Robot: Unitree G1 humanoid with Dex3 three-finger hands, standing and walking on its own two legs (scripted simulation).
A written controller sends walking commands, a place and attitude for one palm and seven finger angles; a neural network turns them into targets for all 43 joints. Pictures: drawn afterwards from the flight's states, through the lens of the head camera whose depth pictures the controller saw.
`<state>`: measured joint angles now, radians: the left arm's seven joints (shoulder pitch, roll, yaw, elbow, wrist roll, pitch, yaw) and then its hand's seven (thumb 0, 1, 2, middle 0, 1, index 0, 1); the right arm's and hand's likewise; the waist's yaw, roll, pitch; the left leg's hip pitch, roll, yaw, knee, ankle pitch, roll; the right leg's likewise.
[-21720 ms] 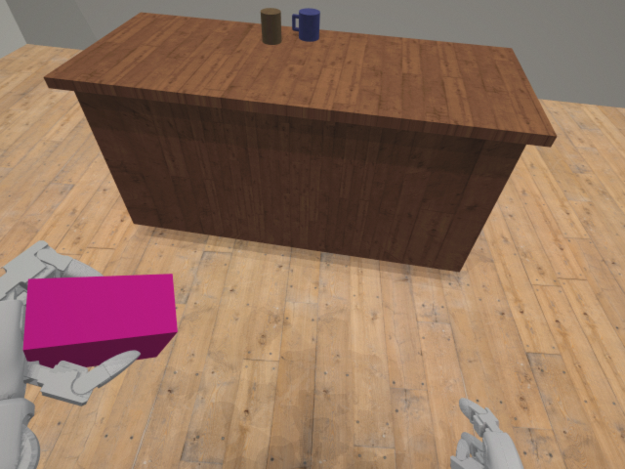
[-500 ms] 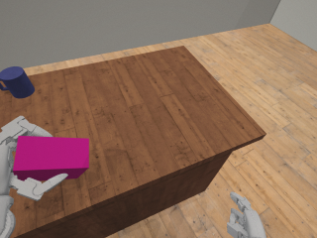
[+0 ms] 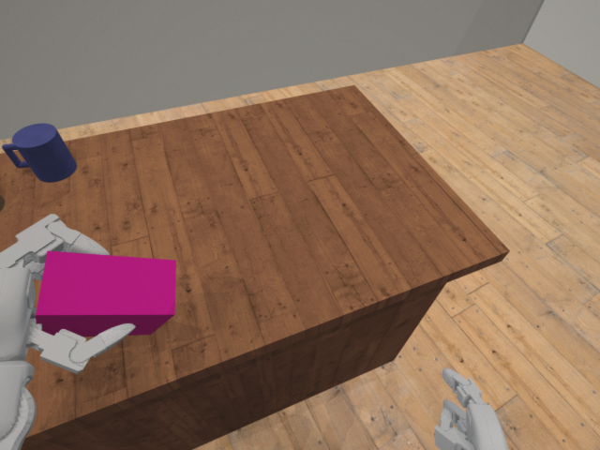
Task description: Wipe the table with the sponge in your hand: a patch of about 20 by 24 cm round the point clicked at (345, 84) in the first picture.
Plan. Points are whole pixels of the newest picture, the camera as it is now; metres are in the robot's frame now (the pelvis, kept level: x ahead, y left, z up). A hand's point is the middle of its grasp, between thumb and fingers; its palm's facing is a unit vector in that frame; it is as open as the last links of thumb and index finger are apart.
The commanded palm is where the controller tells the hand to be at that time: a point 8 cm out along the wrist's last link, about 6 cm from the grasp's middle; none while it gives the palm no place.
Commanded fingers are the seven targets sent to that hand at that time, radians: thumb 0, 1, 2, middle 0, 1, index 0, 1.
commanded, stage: turn the palm down, sponge in hand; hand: left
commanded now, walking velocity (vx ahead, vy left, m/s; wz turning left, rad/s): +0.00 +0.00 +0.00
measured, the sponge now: (125, 299) +0.24 +0.22 +0.12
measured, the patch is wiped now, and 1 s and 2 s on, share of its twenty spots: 0.00 0.00 0.00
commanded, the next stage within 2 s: none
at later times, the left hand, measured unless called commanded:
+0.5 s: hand (54, 312) +0.20 +0.25 +0.16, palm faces +0.46 -0.59 -0.67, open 10.0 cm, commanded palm +0.16 +0.27 +0.18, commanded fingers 0.00 0.10 1.30 -1.20 -1.60 -1.20 -1.60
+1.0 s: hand (64, 312) +0.21 +0.26 +0.13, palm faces +0.25 -0.39 -0.89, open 10.0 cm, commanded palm +0.18 +0.26 +0.20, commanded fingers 0.00 0.10 1.30 -1.20 -1.60 -1.20 -1.60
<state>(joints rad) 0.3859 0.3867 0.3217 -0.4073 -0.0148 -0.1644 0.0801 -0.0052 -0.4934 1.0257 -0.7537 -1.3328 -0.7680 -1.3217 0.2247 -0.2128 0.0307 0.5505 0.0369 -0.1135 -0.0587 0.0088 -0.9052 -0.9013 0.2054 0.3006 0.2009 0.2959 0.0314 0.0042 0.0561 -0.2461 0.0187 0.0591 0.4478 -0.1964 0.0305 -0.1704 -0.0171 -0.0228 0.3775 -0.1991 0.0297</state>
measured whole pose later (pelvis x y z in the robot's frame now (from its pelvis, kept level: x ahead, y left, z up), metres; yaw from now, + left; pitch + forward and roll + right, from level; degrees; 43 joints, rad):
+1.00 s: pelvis +0.01 -0.05 -0.01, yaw +1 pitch -2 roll +0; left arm 0.30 0.57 0.25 -0.34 0.39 0.25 0.03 0.00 -0.49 1.03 -0.75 -1.34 -0.76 -1.33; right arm 0.15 -0.29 0.00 0.63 0.05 -0.06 -0.13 0.01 -0.91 -0.90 0.20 0.30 0.20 0.30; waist 0.10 0.10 0.03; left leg -0.24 0.04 0.02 0.52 -0.24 -0.03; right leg -0.20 0.00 -0.06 0.55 -0.31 -0.03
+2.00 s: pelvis -0.01 -0.03 +0.00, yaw +1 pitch -5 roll +0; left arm 0.13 0.56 -0.03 -0.28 0.85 0.35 -0.09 0.00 -0.49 1.03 -0.75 -1.34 -0.76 -1.33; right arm 0.00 -0.26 0.05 0.68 0.03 0.00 -0.07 0.01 -0.91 -0.90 0.20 0.30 0.20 0.30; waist 0.14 0.13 0.04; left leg -0.15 0.02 0.03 0.41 -0.16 -0.01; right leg -0.11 -0.01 -0.05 0.44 -0.24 -0.02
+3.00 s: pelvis +0.00 -0.03 +0.00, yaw +1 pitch -4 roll +0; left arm 0.06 0.51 0.00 -0.15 0.86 0.41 -0.04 0.00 -0.49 1.03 -0.74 -1.34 -0.76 -1.34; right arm 0.02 -0.25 0.04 0.70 0.04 0.00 -0.05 0.01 -0.91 -0.90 0.20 0.30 0.20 0.30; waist 0.13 0.12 0.02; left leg -0.16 0.02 0.03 0.40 -0.17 0.00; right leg -0.11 -0.01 -0.04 0.42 -0.24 -0.01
